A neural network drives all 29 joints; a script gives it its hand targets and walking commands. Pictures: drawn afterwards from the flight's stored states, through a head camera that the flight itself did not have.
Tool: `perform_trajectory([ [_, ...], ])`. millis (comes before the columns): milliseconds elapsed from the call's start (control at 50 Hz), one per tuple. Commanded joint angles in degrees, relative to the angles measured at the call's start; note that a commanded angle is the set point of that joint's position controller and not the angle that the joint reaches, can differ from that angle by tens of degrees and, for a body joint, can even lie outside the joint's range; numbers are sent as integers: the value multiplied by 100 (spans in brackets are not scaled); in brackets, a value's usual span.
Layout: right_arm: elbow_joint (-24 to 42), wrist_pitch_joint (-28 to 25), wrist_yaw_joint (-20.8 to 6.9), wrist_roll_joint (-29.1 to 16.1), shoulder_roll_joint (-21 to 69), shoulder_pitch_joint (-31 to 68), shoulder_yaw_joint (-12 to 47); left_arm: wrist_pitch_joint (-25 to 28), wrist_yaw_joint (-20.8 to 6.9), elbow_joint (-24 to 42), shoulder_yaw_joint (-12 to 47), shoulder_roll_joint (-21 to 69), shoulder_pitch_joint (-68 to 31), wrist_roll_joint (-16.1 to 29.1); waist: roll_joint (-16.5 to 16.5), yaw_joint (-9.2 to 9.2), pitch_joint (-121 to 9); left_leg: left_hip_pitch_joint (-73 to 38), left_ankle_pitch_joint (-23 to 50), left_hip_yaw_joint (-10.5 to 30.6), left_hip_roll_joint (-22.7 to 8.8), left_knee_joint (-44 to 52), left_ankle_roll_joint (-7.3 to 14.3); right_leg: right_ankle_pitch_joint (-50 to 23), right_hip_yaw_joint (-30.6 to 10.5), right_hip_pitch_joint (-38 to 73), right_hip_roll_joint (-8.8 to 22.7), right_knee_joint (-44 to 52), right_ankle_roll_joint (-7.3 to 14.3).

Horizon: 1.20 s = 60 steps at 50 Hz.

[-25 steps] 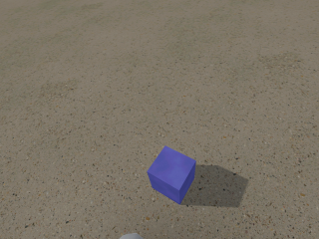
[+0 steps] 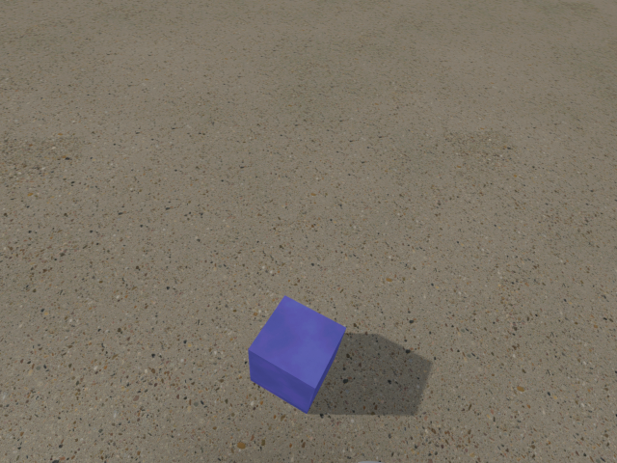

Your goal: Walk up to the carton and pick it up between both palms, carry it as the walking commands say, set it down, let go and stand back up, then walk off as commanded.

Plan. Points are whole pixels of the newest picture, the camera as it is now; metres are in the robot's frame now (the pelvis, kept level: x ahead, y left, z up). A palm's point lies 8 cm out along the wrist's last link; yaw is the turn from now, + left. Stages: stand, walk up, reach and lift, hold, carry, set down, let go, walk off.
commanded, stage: walk up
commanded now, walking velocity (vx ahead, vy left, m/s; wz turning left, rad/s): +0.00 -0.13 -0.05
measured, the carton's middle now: (295, 355) +0.52 -0.02 -0.65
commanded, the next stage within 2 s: none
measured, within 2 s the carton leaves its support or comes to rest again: neither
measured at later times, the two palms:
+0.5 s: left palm out of the picture +0.04 +0.18 -0.14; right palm out of the picture +0.00 -0.27 -0.15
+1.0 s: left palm (42, 448) +0.17 +0.36 -0.13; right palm out of the picture +0.03 -0.14 -0.13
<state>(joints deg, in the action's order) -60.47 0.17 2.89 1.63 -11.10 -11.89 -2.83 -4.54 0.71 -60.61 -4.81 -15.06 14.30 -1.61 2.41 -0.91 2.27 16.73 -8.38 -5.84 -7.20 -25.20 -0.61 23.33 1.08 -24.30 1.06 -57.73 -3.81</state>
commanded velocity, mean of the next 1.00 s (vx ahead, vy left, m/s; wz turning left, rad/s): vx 0.05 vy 0.13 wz -0.24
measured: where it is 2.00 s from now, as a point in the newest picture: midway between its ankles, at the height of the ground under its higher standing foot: outside the picture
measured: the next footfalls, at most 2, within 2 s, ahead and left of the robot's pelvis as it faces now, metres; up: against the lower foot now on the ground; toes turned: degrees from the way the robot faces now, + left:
right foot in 0.16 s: +0.04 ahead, -0.17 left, +0.00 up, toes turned -3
left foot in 0.40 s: +0.05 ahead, +0.08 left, +0.00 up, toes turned +3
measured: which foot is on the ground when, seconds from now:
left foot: down 0.00-0.16, up 0.18-0.38, down 0.40-0.52, up 0.54-0.82, down 0.84-1.00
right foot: up 0.00-0.14, down 0.16-0.84, up 0.86-1.00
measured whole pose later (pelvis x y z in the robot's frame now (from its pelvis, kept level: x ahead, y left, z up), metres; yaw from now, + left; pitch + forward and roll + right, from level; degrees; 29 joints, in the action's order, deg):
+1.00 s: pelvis +0.06 +0.09 +0.00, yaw -17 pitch +2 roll +0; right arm -52.6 1.5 0.8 2.4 -9.9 -15.2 -0.6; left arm -2.3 2.1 -55.6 -5.5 -16.7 14.3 -2.3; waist 1.4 -0.3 2.0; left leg 14.0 -13.1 -7.5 -1.9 -24.8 1.4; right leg 26.3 2.2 -29.9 2.2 -60.3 -0.7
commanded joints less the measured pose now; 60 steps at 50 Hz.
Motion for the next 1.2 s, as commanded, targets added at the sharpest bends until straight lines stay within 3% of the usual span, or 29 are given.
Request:
perform_trajectory([
  [0, 195, -19, -18, 60, -977, -143, -174, -17, -67, 205, 31, 7, 194, 22, -1613, -1, -124, -124, -220, 1027, -1153, 1148, 827, -99, -46, -66, 106, 525, -8],
  [60, 190, -17, -133, 83, -982, -71, -203, 122, -21, 214, 177, 192, 183, 100, -1762, -14, -255, -223, -224, 948, -889, 1115, 864, -124, 147, 628, -33, 1860, 102],
  [100, 76, 69, -156, -21, -977, -98, -199, 271, 12, 68, 192, 97, 521, 122, -1457, 177, -334, -211, -113, 733, -686, 768, 674, -854, 403, 1365, -116, 3239, 176],
  [120, 20, 98, -164, -82, -836, -304, -144, 359, 35, 30, 174, -106, 630, 89, -998, 200, -339, 87, -392, 600, -507, 437, 442, -1009, 165, 1840, 119, 3838, 237],
  [140, 27, 105, -184, -95, -418, -483, -23, 448, 53, 58, 155, -392, 684, 49, -2, 211, -347, 385, -838, 315, -101, -172, 158, -771, -615, 2020, 837, 4449, 301],
  [160, 190, 112, -180, -117, -161, -445, 68, 457, 45, 269, 82, -931, 153, 40, 1173, 140, -143, 827, -1859, 21, 457, -486, -80, -295, -1960, 1402, 1911, 5072, 715],
  [180, 173, 197, -154, -58, -383, -168, 11, 450, 27, 219, 96, -870, -1, 27, 1187, 231, 207, 392, -1996, 459, 330, -1052, -10, 132, -1961, 670, 1857, 5267, 975],
  [240, -206, 192, -205, -113, -335, -585, 12, 555, 33, 267, 307, -228, -651, 125, 905, -151, 302, 225, -1143, 656, 406, -1236, 67, -1073, -895, 1244, 1067, 4919, 756],
  [320, -299, 78, -150, -103, -304, -516, 50, 614, 95, -63, 293, -186, -219, 151, 672, -11, 22, -80, -872, 542, 407, -434, 21, -2967, -647, 1976, 1163, 4338, 955],
  [380, -354, -26, -76, -108, -374, -616, 61, 529, 114, -170, 210, -184, -151, 172, 362, 9, -124, -912, 359, 555, 151, 686, 28, -2328, -558, 1678, 932, 4167, 727],
  [420, -391, -73, -114, -142, -516, -524, 62, 496, 125, -228, 262, 100, -41, 201, -513, 135, 72, -931, 564, 900, -43, 829, 132, -1633, -270, 1381, 493, 4194, 551],
  [500, -186, -31, -99, -93, -642, -513, 55, 477, 165, -260, 79, -349, 277, 171, -644, 93, 113, -559, 460, 581, -9, 551, 166, -1634, -334, 1485, 505, 3721, 594],
  [520, 151, 167, -194, 169, -1029, -186, -129, 376, 274, -514, -99, -977, 1568, -1, -946, 538, 113, 860, -1688, -295, 622, -952, -66, 458, -2464, 1898, 1658, 4273, 1058],
  [540, 500, 239, -284, 302, -684, 1, -61, 308, 333, -515, -287, -1504, 1729, -30, 160, 717, 206, 2172, -2122, 408, 571, -2280, -141, 1867, -3852, 1952, 2567, 5030, 1465],
  [600, 684, 141, -355, 162, -536, -270, -92, 347, 272, -63, -192, -844, 517, 24, 431, 76, 395, 1897, -888, 966, 175, -3086, -309, 526, -2820, 1043, 1974, 4708, 1237],
  [640, 857, 135, -394, 132, -427, -247, -40, 362, 239, -31, -187, -701, 581, -38, 624, 140, 245, 1455, -956, 692, 309, -2633, -423, 73, -2177, 754, 1515, 4483, 1102],
  [700, 1207, 224, -465, 74, -407, 112, 40, 328, 255, 35, -231, -966, 847, -153, 1152, 296, 209, 1121, -1248, 513, 449, -1728, -438, 151, -2121, 501, 1410, 4521, 1073],
  [760, 1189, 214, -455, 16, -379, -207, 54, 326, 255, 251, -235, -1151, 599, -148, 1232, 97, -71, -90, -806, 299, 652, -636, -402, -5, -1885, 32, 1224, 4279, 852],
  [800, 939, 157, -367, -2, -557, -980, 21, 359, 270, 398, -162, -924, 522, -135, 468, -265, -521, -1616, -535, 171, 640, 281, -325, 103, -1434, -589, 719, 3197, 653],
  [820, 879, 124, -307, 61, -997, -1223, -48, 374, 268, 480, -83, -543, 669, -132, -793, -333, -636, -1942, -1284, 992, -192, 973, -208, 742, -826, -1001, 112, 1936, 523],
  [840, 964, 158, -296, 65, -1632, -1287, -150, 350, 312, 652, 48, -166, 483, -165, -2017, -465, -641, -1733, -1724, 2373, -1432, 1444, 419, 1431, -12, -1798, -372, 568, 324],
  [860, 974, 150, -295, 75, -1510, -1118, -105, 316, 302, 734, 43, -286, 378, -143, -1892, -367, -579, -1229, -2189, 2643, -1573, 1617, 751, 1305, -94, -1657, 102, -244, 381],
  [900, 1030, 115, -241, 35, -863, -446, 48, 266, 178, 635, -98, -459, 360, -59, -1095, 18, -85, -564, -1539, 1587, -909, 1385, 748, 527, -71, -1320, 188, -831, 341],
  [940, 1008, 77, -155, 66, -679, -360, 52, 233, 98, 579, -107, -324, 610, -61, -1081, 161, -83, -554, -280, 922, -614, 1151, 819, 198, 93, -953, 204, -659, 328],
  [1040, 815, 107, -98, 112, -550, -856, 62, 222, 124, 804, -16, 128, 55, 15, -1174, 30, -75, -881, 1808, 754, -756, 794, 1164, 357, 305, -238, 44, 993, 392],
  [1100, 653, 147, -91, 49, -661, -893, 31, 298, 162, 827, 2, 138, 68, 70, -1041, 190, -229, -1058, 2583, 642, -723, 405, 1058, -284, 379, 462, -10, 2115, 441],
  [1140, 580, 129, -113, -28, -716, -909, 29, 403, 226, 764, -84, -46, 399, 53, -810, 501, -419, -416, 2191, 382, -521, -99, 667, -1260, 262, 1754, 280, 3331, 580],
  [1160, 643, 91, -146, -43, -648, -953, 54, 462, 278, 666, -213, -451, 791, -9, -79, 650, -635, 486, 1159, 147, -150, -820, 342, -2033, -711, 2803, 1142, 3717, 750],
  [1180, 856, 78, -149, -27, -396, -1050, 97, 431, 291, 639, -351, -1070, 780, -22, 1455, 598, -495, 1667, -2263, -161, 590, -1706, -70, -4131, -2481, 2986, 2732, 4029, 1550],
])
